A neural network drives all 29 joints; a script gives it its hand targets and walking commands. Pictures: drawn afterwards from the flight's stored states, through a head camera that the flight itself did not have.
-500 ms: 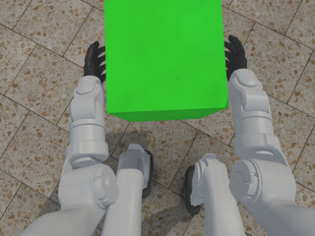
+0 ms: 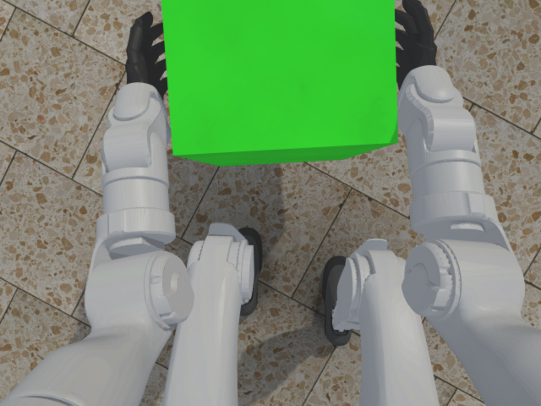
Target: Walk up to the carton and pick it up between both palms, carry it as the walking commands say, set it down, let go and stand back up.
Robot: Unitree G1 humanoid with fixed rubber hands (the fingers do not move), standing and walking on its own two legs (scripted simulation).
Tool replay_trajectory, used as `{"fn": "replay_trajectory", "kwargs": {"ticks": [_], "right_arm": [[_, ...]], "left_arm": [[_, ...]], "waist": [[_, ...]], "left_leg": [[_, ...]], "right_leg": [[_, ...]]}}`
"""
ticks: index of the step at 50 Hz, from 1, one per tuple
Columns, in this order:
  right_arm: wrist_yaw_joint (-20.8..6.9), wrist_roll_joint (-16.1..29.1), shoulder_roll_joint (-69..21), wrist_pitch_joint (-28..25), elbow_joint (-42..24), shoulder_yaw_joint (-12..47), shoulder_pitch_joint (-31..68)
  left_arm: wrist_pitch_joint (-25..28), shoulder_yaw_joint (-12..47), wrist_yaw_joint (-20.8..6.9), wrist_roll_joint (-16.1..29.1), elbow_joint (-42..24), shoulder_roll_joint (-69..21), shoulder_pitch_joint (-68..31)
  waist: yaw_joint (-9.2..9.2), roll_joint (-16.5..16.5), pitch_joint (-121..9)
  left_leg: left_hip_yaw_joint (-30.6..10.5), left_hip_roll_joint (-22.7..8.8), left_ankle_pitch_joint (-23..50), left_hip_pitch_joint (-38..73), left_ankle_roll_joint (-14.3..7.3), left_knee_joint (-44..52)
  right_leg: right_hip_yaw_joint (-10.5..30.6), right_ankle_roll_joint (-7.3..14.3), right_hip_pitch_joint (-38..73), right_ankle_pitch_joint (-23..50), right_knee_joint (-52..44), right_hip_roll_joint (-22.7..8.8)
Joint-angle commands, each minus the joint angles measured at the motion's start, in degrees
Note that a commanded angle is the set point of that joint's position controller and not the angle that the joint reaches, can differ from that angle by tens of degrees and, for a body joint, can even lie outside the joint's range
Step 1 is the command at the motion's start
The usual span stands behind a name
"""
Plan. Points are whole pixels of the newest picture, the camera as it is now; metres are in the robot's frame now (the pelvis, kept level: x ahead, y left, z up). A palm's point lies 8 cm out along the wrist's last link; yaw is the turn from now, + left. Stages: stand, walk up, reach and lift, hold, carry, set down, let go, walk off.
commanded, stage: set down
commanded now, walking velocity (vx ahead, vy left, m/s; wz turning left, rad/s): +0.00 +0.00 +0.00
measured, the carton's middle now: (278, 78) +0.53 +0.08 -0.19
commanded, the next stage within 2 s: none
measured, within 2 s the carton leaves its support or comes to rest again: rests again in 1.12 s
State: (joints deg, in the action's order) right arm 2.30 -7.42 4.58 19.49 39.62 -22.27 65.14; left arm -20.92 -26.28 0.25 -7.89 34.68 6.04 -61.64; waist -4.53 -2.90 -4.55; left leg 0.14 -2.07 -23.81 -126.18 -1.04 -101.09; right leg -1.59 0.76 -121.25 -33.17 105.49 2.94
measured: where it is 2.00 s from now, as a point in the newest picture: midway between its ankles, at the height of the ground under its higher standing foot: (291, 300)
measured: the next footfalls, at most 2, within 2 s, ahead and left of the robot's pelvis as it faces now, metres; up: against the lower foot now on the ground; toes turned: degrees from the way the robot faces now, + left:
none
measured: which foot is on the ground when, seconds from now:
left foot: down 0.00-1.00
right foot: down 0.00-1.00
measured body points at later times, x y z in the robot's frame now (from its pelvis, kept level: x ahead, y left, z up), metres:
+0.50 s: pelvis +0.00 +0.00 -0.05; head +0.35 +0.04 +0.22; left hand +0.51 +0.25 -0.20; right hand +0.56 -0.08 -0.20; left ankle +0.13 +0.12 -0.44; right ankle +0.08 -0.11 -0.44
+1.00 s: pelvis +0.00 +0.00 -0.08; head +0.36 +0.03 +0.17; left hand +0.53 +0.25 -0.24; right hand +0.57 -0.08 -0.25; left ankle +0.13 +0.12 -0.44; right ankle +0.08 -0.11 -0.44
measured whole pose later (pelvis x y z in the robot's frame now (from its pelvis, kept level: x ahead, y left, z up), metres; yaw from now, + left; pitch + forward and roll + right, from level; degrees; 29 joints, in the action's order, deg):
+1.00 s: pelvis +0.00 +0.00 -0.08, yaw +0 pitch +43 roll -1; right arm 7.1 0.0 12.5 15.1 50.7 -13.9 79.6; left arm -16.7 -20.6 2.0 -1.7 47.9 15.3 -77.4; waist -5.8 -2.4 12.2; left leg 0.3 -1.8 -26.5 -135.0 -1.1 -118.4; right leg -1.2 0.3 -129.6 -37.3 123.8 3.6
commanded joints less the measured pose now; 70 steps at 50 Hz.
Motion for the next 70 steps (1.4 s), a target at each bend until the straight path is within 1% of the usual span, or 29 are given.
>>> {"fn": "replay_trajectory", "kwargs": {"ticks": [1, 15, 30, 36, 39, 48, 52, 60, 64, 70], "right_arm": [[-13.03, 8.41, -53.07, -1.81, -2.38, 28.53, 36.47], [-11.76, 9.98, -49.31, -3.22, -0.68, 28.63, 41.76], [-10.78, 12.19, -44.95, -5.18, 1.49, 29.19, 46.74], [-10.22, 13.22, -43.44, -6.41, -0.09, 30.46, 49.31], [-10.07, 13.50, -43.37, -6.60, -0.15, 30.73, 49.53], [-10.42, 13.95, -43.85, -6.96, 1.49, 30.28, 50.23], [-10.46, 13.95, -43.64, -7.14, 2.42, 29.81, 50.54], [-10.30, 14.17, -42.76, -7.61, 3.40, 29.32, 51.30], [-10.46, 13.46, -42.35, -7.48, 4.65, 28.36, 50.39], [-10.95, 12.41, -41.91, -7.20, 6.35, 27.30, 49.24]], "left_arm": [[1.37, 30.51, -14.33, 9.12, -2.12, -49.40, -36.73], [3.05, 29.43, -14.08, 10.00, -0.74, -44.74, -41.91], [5.09, 28.92, -13.63, 11.79, 1.43, -40.79, -46.51], [5.59, 29.39, -13.83, 13.72, 3.22, -42.65, -46.60], [5.64, 29.66, -13.91, 14.27, 3.62, -43.08, -46.74], [5.99, 28.25, -14.37, 13.64, 5.80, -42.80, -46.73], [6.20, 27.69, -14.64, 13.49, 6.59, -42.20, -47.14], [6.65, 27.72, -15.03, 14.22, 7.37, -41.35, -48.37], [6.71, 27.79, -15.29, 14.49, 8.04, -41.07, -48.99], [6.77, 27.13, -15.56, 14.50, 9.74, -40.31, -48.79]], "waist": [[-3.16, 0.07, -65.10], [-3.62, -0.14, -63.03], [-4.10, 0.00, -59.42], [-2.99, -0.40, -60.82], [-2.67, -0.50, -60.75], [-3.67, -1.09, -55.43], [-3.85, -1.23, -53.02], [-3.51, -0.63, -51.01], [-3.03, 0.25, -48.33], [-2.65, 0.04, -44.05]], "left_leg": [[2.44, 8.18, 18.57, 47.77, 1.67, 3.25], [2.77, 7.39, 18.46, 44.31, 1.35, -2.15], [2.53, 6.43, 20.65, 44.18, 1.13, -8.75], [2.02, 6.34, 23.84, 45.98, 1.05, -11.46], [1.98, 6.34, 24.26, 46.10, 0.98, -12.19], [2.55, 6.29, 21.22, 42.07, 0.75, -13.06], [2.82, 6.22, 19.42, 40.39, 0.77, -13.33], [3.15, 6.05, 18.02, 39.60, 0.96, -14.23], [3.03, 6.02, 16.66, 38.38, 1.07, -14.26], [2.75, 6.03, 14.56, 36.80, 0.95, -14.35]], "right_leg": [[-0.91, -0.90, 21.40, 14.04, -9.49, 7.60], [-1.03, -0.81, 18.99, 14.15, -3.91, 7.00], [-0.97, -0.82, 15.47, 14.58, 2.62, 6.39], [-1.21, -0.70, 15.61, 16.53, 4.90, 6.16], [-1.34, -0.67, 15.55, 16.69, 5.66, 6.15], [-1.16, -0.60, 14.64, 14.59, 7.08, 6.26], [-1.08, -0.53, 14.64, 13.48, 7.44, 6.25], [-1.06, -0.40, 15.00, 12.65, 8.25, 6.10], [-1.04, -0.13, 14.14, 11.35, 8.49, 6.05], [-1.10, 0.04, 12.69, 9.18, 8.81, 5.89]]}}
